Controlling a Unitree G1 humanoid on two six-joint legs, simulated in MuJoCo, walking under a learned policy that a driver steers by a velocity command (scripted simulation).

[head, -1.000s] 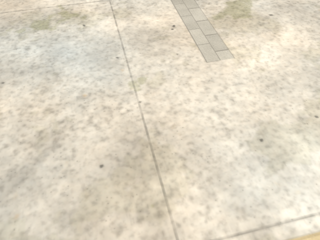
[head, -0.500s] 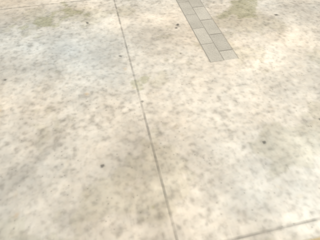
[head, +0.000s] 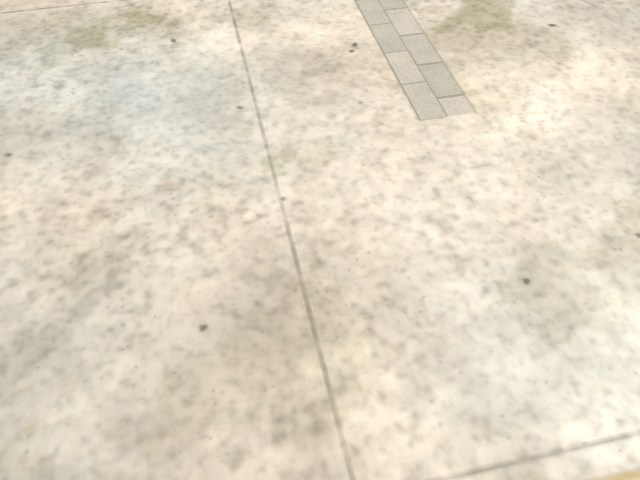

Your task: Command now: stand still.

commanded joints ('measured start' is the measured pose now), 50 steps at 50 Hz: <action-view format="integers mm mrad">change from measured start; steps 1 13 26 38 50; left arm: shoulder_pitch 76 114 -36 -347 121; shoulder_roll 81 69 79 97 377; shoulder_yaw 12 2 8 15 87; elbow -5 53 -76 -179 -85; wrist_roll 0 -2 -43 -26 -8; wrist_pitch -7 -5 -76 -74 -76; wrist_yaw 1 -1 -19 -56 -82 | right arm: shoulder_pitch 1 31 474 303 449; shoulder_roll -92 -81 -232 -163 4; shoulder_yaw -12 0 -49 17 54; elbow -22 22 98 2 -40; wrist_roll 0 0 11 -7 -2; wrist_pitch -7 -4 -121 -106 -105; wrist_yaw -3 -3 60 28 46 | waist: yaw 0 4 -151 -58 101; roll -9 -17 307 61 -336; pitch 12 -1 -42 86 -466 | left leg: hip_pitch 131 138 494 231 -288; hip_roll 23 4 385 195 -74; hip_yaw -24 -3 -722 -66 -12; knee -68 -68 -393 -450 748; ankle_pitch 109 9 -325 192 -340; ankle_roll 42 41 322 198 36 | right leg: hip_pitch -163 -151 -613 -588 596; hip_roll -24 -18 57 -108 -424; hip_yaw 20 12 24 -40 730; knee -132 -155 615 226 -173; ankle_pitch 105 7 -177 359 -50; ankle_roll -13 -21 -36 -9 -365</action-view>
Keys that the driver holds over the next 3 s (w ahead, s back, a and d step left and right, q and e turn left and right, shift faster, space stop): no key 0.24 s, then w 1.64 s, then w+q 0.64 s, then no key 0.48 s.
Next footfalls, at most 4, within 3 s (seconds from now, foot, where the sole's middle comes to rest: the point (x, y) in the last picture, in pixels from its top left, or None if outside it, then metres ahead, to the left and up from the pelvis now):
0.96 right None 0.45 -0.12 -0.77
1.54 left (289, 363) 0.78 0.10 -0.77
2.08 right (383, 262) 1.08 -0.14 -0.77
2.60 left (268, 205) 1.30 0.17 -0.77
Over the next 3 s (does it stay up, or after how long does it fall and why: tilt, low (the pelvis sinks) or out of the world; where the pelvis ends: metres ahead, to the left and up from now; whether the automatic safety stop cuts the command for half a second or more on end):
stays up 1.28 0.08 0.01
